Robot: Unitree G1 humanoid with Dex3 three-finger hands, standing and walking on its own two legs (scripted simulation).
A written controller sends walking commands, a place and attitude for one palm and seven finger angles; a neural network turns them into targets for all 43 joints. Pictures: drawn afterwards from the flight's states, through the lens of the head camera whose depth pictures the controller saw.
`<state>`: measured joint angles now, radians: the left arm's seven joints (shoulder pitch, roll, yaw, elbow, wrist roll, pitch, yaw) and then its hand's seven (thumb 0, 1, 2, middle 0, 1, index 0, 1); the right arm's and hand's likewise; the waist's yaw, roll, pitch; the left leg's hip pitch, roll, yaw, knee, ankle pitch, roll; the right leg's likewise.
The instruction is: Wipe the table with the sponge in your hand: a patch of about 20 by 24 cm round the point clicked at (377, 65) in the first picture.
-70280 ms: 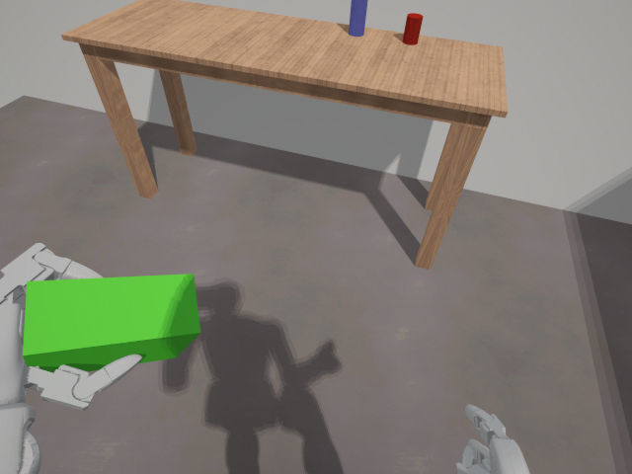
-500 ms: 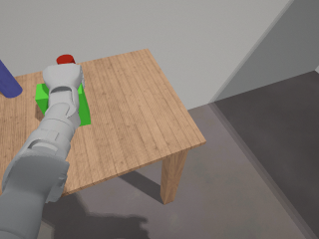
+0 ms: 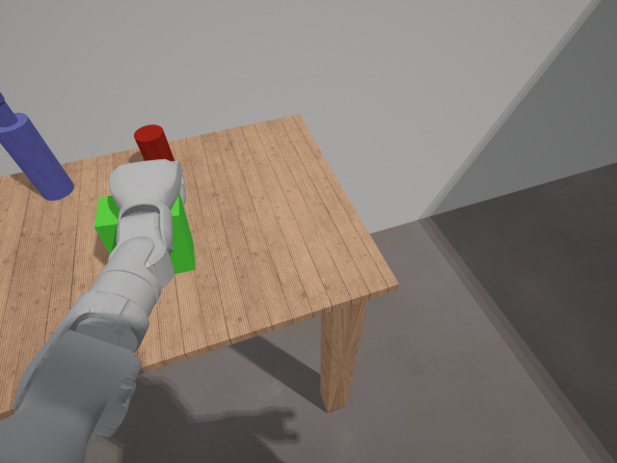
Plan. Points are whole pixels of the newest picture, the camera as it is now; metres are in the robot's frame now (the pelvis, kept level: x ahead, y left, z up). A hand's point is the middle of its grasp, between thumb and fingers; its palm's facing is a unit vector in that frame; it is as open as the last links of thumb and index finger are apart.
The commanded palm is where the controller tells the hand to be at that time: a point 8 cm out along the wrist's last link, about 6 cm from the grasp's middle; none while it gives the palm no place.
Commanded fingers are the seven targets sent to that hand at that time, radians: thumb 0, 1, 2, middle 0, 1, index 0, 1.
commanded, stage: wipe back along the third lane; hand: left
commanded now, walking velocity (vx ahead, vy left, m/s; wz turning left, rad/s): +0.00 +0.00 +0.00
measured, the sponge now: (154, 245) +0.43 +0.26 +0.02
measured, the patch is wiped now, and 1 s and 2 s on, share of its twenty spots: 0.85 0.85 0.85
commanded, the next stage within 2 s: slide back across to the middle lane in 0.70 s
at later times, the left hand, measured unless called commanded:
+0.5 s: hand (163, 238) +0.39 +0.21 +0.08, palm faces +0.01 +0.00 -1.00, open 10.1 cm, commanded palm +0.35 +0.20 +0.11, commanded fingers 0.00 0.10 1.30 -1.20 -1.60 -1.20 -1.60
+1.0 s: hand (157, 256) +0.36 +0.21 +0.08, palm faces +0.02 -0.04 -1.00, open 10.1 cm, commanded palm +0.32 +0.22 +0.13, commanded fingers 0.00 0.10 1.30 -1.20 -1.60 -1.20 -1.60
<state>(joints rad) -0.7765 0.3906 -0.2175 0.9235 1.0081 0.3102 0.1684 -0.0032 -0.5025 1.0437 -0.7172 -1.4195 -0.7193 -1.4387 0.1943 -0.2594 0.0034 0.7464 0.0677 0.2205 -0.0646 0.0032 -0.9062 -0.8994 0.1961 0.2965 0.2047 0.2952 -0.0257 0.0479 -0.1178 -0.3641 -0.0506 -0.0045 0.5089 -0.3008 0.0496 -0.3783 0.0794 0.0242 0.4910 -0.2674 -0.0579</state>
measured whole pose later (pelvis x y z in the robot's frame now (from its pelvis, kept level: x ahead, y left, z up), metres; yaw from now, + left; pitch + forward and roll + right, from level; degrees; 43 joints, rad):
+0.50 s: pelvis +0.00 +0.00 +0.00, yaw +0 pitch +5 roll +0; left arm -0.55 0.32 -0.27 0.62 0.99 0.43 0.16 0.00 -0.50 1.04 -0.72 -1.42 -0.72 -1.44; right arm 0.10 -0.27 0.02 0.70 0.09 0.21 -0.05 0.01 -0.91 -0.90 0.19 0.30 0.20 0.30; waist 0.03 0.06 -0.12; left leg -0.27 -0.05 0.00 0.47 -0.29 0.05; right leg -0.29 0.08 0.03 0.48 -0.27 -0.06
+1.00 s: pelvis +0.00 +0.00 +0.00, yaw -1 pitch +2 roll +0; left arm -0.39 0.34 -0.26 0.40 0.98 0.48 0.10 0.00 -0.51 1.04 -0.73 -1.40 -0.73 -1.42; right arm 0.07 -0.26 0.05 0.69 0.08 0.21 -0.06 0.01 -0.91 -0.90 0.20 0.30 0.20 0.30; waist 0.04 0.06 -0.09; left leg -0.20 -0.05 0.02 0.45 -0.29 0.05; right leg -0.24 0.08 0.05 0.48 -0.27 -0.06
